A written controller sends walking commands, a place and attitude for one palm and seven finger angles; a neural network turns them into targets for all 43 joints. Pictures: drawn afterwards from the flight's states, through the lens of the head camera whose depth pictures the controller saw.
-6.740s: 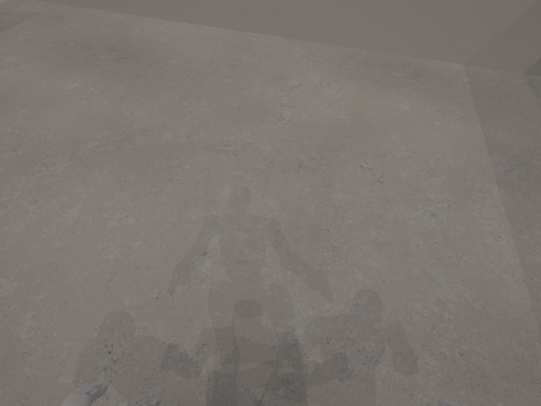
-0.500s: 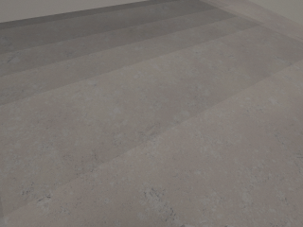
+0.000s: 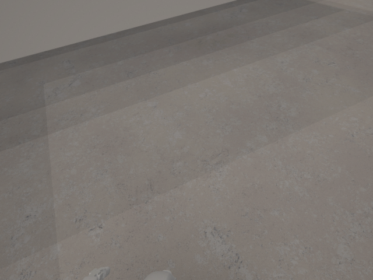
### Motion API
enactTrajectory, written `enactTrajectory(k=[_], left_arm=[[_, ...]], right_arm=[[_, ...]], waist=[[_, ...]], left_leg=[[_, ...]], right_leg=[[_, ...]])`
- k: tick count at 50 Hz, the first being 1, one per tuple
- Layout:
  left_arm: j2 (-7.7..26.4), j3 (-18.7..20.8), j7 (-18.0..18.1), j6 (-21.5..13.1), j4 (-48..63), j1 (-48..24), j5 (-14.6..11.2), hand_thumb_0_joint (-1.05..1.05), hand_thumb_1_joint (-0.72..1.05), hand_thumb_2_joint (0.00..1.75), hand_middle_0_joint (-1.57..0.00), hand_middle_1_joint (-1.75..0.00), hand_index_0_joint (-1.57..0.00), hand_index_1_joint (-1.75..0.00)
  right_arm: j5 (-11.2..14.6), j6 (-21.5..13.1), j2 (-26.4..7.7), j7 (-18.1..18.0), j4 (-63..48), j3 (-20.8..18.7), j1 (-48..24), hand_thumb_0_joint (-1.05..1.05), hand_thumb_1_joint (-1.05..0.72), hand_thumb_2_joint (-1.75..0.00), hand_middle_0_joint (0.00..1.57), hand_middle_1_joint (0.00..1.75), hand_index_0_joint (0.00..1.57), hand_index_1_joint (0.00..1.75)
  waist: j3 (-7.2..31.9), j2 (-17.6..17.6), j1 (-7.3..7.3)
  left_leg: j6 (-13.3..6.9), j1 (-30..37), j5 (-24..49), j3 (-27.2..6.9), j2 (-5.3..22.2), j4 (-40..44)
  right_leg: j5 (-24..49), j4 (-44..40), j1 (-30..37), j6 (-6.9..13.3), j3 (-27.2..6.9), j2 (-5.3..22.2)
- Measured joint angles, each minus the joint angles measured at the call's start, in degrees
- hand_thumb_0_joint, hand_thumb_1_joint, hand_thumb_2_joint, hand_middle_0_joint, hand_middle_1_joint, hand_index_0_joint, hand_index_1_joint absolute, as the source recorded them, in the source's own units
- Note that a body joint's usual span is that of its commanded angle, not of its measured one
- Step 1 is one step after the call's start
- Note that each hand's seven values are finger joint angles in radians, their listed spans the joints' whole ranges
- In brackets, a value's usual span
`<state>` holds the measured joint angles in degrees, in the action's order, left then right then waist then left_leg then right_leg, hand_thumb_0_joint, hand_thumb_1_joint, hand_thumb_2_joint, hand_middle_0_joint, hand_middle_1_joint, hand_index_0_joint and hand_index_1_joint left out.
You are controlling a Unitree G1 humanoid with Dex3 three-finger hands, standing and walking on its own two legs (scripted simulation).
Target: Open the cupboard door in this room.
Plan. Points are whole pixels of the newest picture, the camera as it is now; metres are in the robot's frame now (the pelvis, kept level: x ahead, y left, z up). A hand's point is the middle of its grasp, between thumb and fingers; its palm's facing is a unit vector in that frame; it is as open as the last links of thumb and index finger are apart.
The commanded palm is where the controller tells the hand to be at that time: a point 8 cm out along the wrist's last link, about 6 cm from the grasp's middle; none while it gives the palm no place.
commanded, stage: turn or walk to find it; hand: left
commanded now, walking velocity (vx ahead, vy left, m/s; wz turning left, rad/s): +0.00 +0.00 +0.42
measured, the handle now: out of the picture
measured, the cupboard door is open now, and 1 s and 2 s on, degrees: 0 0 0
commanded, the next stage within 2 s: none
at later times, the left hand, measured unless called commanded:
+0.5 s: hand out of the picture -0.08 +0.24 -0.19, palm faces +0.30 -0.92 -0.25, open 7.4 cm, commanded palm none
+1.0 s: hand out of the picture -0.07 +0.18 -0.14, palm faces +0.43 -0.86 -0.29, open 7.4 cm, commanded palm none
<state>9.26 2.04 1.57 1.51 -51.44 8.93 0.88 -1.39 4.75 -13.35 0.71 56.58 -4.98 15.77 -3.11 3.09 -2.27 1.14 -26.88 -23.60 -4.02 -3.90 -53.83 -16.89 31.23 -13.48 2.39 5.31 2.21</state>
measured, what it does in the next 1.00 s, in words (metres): steps on the spot, turning left: left foot, then right foot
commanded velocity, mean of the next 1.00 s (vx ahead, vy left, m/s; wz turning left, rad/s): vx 0.00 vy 0.00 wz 0.42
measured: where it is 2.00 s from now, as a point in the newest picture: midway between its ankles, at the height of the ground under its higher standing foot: outside the picture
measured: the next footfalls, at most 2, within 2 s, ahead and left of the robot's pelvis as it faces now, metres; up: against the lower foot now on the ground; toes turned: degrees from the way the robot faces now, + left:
left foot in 0.40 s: -0.04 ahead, +0.15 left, +0.00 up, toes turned +16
right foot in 0.84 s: +0.01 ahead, -0.09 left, +0.00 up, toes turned +16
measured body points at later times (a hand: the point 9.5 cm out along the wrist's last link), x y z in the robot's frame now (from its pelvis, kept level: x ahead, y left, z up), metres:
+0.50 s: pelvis -0.05 +0.03 -0.01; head -0.03 +0.06 +0.44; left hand -0.10 +0.29 -0.17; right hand +0.11 -0.19 -0.13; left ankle -0.08 +0.14 -0.74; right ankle -0.02 -0.09 -0.69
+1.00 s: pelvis -0.07 -0.03 +0.00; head -0.03 -0.06 +0.45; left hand -0.09 +0.22 -0.12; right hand +0.06 -0.25 -0.17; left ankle -0.15 +0.11 -0.64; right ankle -0.03 -0.10 -0.74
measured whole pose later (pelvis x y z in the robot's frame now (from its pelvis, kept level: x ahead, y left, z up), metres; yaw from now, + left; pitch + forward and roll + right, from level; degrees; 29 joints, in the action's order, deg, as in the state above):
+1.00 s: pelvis -0.07 -0.03 +0.00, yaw +25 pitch -1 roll +3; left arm 8.9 1.9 1.4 1.2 -52.3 11.0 0.9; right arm -1.5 5.0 -14.3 1.3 56.7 -5.4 13.9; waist -3.7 3.2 -1.5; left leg 2.3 -29.0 -20.3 -2.9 -1.2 -66.5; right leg -15.7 30.2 -13.3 2.6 8.5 3.8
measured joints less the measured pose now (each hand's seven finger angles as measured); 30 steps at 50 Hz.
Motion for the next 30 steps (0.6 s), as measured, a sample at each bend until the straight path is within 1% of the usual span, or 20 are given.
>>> enactTrajectory(k=[2, 3, 5, 7, 11, 16, 18, 20, 21, 22, 23, 24, 27, 30], left_arm=[[-0.27, -0.05, 0.06, 0.08, -0.54, 0.89, -0.04, 0.00, 0.90, 0.90, -0.20, -0.30, -0.20, -0.30], [-0.35, -0.11, 0.05, 0.03, -0.83, 1.24, -0.05, 0.00, 0.90, 0.90, -0.20, -0.30, -0.20, -0.30], [-0.48, -0.16, 0.06, -0.17, -1.36, 1.76, -0.03, 0.00, 0.90, 0.90, -0.20, -0.30, -0.20, -0.30], [-0.57, -0.17, 0.07, -0.44, -1.66, 2.26, 0.02, 0.00, 0.90, 0.90, -0.20, -0.30, -0.20, -0.30], [-0.48, -0.06, -0.03, -0.94, -2.16, 3.41, 0.36, 0.00, 0.90, 0.90, -0.20, -0.30, -0.20, -0.30], [0.87, 0.47, -0.22, -0.75, -3.36, 4.76, 0.85, 0.00, 0.90, 0.90, -0.20, -0.30, -0.20, -0.30], [1.85, 0.86, -0.24, -0.45, -4.05, 5.25, 0.86, 0.00, 0.90, 0.90, -0.20, -0.30, -0.20, -0.30], [2.87, 1.25, -0.26, 0.05, -4.59, 6.01, 0.48, 0.00, 0.90, 0.90, -0.20, -0.30, -0.20, -0.30], [3.71, 1.56, -0.27, 0.54, -4.92, 6.12, 0.20, 0.00, 0.90, 0.90, -0.20, -0.30, -0.20, -0.30], [4.44, 1.76, -0.17, 1.24, -5.26, 6.20, 0.12, 0.00, 0.90, 0.90, -0.20, -0.30, -0.20, -0.30], [4.99, 1.93, -0.10, 1.94, -5.57, 6.33, 0.14, 0.00, 0.90, 0.90, -0.20, -0.30, -0.20, -0.30], [5.35, 2.08, -0.10, 2.53, -5.90, 6.40, 0.18, 0.00, 0.90, 0.90, -0.20, -0.30, -0.20, -0.30], [5.69, 2.34, -0.55, 3.05, -6.23, 5.90, 0.24, 0.01, 0.90, 0.90, -0.20, -0.30, -0.19, -0.30], [5.55, 2.19, -0.88, 2.43, -5.51, 5.12, 0.18, 0.01, 0.91, 0.90, -0.19, -0.30, -0.19, -0.30]], right_arm=[[-0.15, 0.22, -0.50, 0.31, 0.22, -0.34, 0.26, 0.01, -0.91, -0.90, 0.20, 0.30, 0.20, 0.30], [-0.16, 0.18, -0.70, 0.39, 0.26, -0.45, 0.40, 0.01, -0.91, -0.90, 0.20, 0.30, 0.20, 0.30], [-0.13, 0.10, -0.99, 0.46, 0.43, -0.59, 0.71, 0.01, -0.91, -0.90, 0.20, 0.30, 0.20, 0.30], [-0.13, 0.17, -1.12, 0.45, 0.82, -0.56, 0.87, 0.01, -0.91, -0.90, 0.20, 0.30, 0.20, 0.30], [0.01, 0.55, -1.03, 0.31, 1.64, -0.22, -0.16, 0.01, -0.91, -0.90, 0.20, 0.30, 0.19, 0.30], [0.57, 0.02, -0.40, 0.16, 0.99, 0.59, -3.71, 0.01, -0.91, -0.90, 0.20, 0.30, 0.19, 0.30], [0.79, -0.74, -0.03, 0.07, 0.10, 0.95, -5.19, 0.01, -0.91, -0.90, 0.20, 0.30, 0.19, 0.30], [0.86, -1.87, 0.06, 0.13, -1.05, 1.29, -6.10, 0.01, -0.91, -0.90, 0.20, 0.30, 0.19, 0.30], [0.72, -2.43, 0.63, 0.06, -1.24, 1.33, -6.81, 0.01, -0.91, -0.90, 0.20, 0.30, 0.19, 0.30], [0.62, -2.72, 1.19, 0.05, -1.53, 1.56, -7.34, 0.01, -0.91, -0.90, 0.20, 0.30, 0.19, 0.30], [0.48, -2.90, 1.65, 0.03, -1.80, 1.88, -7.63, 0.01, -0.91, -0.90, 0.20, 0.30, 0.19, 0.30], [0.36, -3.02, 2.01, -0.09, -2.03, 2.15, -7.70, 0.01, -0.91, -0.90, 0.20, 0.30, 0.19, 0.30], [0.21, -3.01, 2.53, -0.65, -2.45, 2.74, -7.73, 0.00, -0.91, -0.90, 0.20, 0.30, 0.20, 0.30], [0.34, -3.16, 2.69, -0.80, -2.55, 3.07, -7.74, 0.00, -0.91, -0.90, 0.20, 0.30, 0.20, 0.30]], waist=[[0.13, -0.08, -0.05], [0.12, -0.08, -0.16], [0.05, -0.13, -0.30], [-0.02, -0.34, -0.05], [-0.43, -1.23, 1.22], [-1.39, -3.00, 3.18], [-1.61, -3.84, 3.62], [-1.33, -4.25, 3.69], [-1.52, -5.46, 3.87], [-1.65, -6.37, 4.18], [-1.52, -6.79, 4.40], [-1.14, -6.85, 4.43], [-0.43, -6.11, 4.27], [-0.29, -5.39, 4.21]], left_leg=[[0.74, -1.91, 1.90, 0.85, 1.33, -8.21], [1.17, -2.33, 2.98, 1.00, 2.10, -10.76], [2.00, -2.30, 4.55, 1.01, 3.59, -13.26], [2.70, -1.28, 4.71, 1.09, 4.90, -12.87], [3.40, 2.36, 1.58, 2.07, 6.45, -6.49], [2.79, 7.48, -2.45, 5.05, 6.58, 5.32], [2.31, 9.99, -1.09, 6.37, 6.16, 11.59], [1.41, 13.46, 5.42, 7.28, 5.87, 20.52], [0.38, 13.34, 6.25, 7.52, 5.07, 20.62], [-0.62, 13.10, 5.71, 7.67, 4.55, 19.82], [-1.38, 13.19, 5.16, 7.67, 4.39, 19.64], [-1.85, 13.41, 5.04, 7.44, 4.38, 20.11], [-2.22, 14.33, 6.86, 6.25, 4.21, 23.16], [-2.48, 14.87, 9.09, 5.34, 3.59, 25.98]], right_leg=[[0.91, -1.66, 0.92, 0.07, 0.98, 0.54], [1.28, -2.27, 1.24, 0.10, 1.58, 0.77], [1.70, -3.04, 1.65, 0.20, 2.96, 1.20], [1.80, -3.25, 1.76, 0.30, 4.27, 1.68], [1.66, -2.64, 1.30, 0.18, 6.38, 2.87], [1.23, -0.27, -0.52, -0.64, 8.38, 4.67], [0.77, 1.44, -1.53, -1.28, 9.22, 5.53], [-0.52, 4.73, -3.06, -2.26, 10.18, 6.42], [-2.77, 7.77, -4.42, -3.27, 8.93, 7.05], [-6.90, 11.75, -6.02, -4.09, 6.60, 6.72], [-9.88, 16.05, -7.60, -4.58, 4.52, 5.92], [-11.05, 19.99, -9.02, -4.97, 3.01, 5.10], [-8.70, 27.87, -11.87, -5.80, 0.13, 3.64], [-6.25, 29.70, -12.78, -6.58, -1.75, 3.24]])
